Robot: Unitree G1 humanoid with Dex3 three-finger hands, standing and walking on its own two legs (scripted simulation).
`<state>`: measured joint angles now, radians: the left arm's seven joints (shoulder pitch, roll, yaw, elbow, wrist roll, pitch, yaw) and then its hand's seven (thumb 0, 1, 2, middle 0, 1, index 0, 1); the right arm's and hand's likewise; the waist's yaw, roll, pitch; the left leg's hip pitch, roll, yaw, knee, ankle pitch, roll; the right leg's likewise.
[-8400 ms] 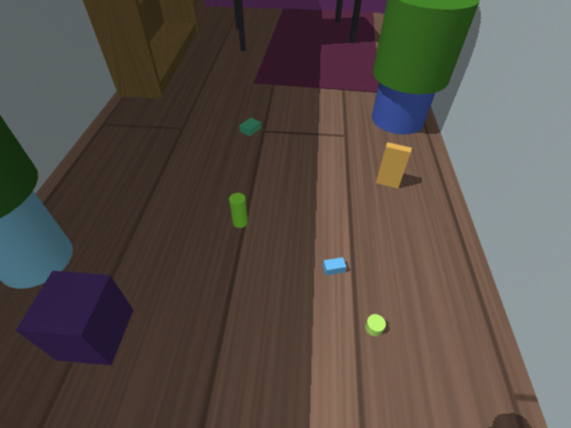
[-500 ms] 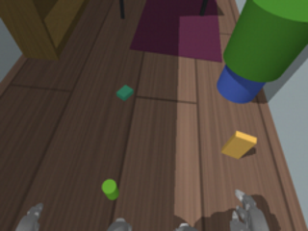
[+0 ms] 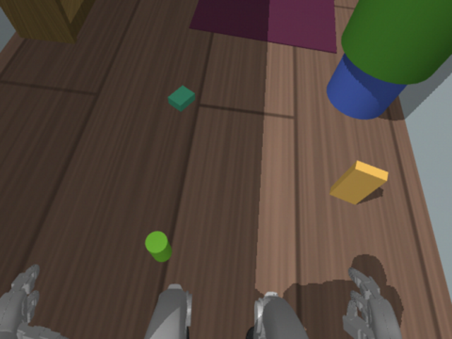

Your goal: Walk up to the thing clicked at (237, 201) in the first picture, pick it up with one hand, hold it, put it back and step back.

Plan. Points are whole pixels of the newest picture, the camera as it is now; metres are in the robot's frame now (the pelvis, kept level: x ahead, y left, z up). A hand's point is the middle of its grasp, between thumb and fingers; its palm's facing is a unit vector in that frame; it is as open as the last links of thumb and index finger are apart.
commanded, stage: go down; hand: left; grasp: from the side
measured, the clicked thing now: (159, 247) +0.40 +0.21 -0.56
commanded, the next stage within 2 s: approach in 1.64 s
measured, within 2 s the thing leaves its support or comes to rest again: neither
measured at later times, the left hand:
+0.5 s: hand (56, 268) +0.26 +0.36 -0.19, palm faces +0.17 -0.97 -0.19, open 17.0 cm
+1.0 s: hand (58, 253) +0.30 +0.38 -0.22, palm faces +0.16 -0.98 -0.13, open 17.3 cm
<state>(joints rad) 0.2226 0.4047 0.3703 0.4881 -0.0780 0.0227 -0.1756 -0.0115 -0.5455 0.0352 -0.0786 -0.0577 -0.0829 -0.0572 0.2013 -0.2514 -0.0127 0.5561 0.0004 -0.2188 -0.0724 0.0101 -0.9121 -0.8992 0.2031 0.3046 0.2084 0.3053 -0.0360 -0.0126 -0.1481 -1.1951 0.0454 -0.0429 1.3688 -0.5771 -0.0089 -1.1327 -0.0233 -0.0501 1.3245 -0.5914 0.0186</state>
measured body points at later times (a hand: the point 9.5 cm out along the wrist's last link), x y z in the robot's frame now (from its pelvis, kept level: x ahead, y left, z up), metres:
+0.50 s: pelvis -0.04 +0.00 -0.13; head +0.14 +0.04 +0.28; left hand +0.25 +0.41 -0.17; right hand +0.13 -0.26 -0.24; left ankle +0.03 +0.12 -0.61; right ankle +0.02 -0.14 -0.61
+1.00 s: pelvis -0.06 +0.00 -0.20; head +0.15 +0.04 +0.20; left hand +0.29 +0.43 -0.21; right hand +0.11 -0.28 -0.31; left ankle +0.03 +0.12 -0.61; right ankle +0.02 -0.14 -0.61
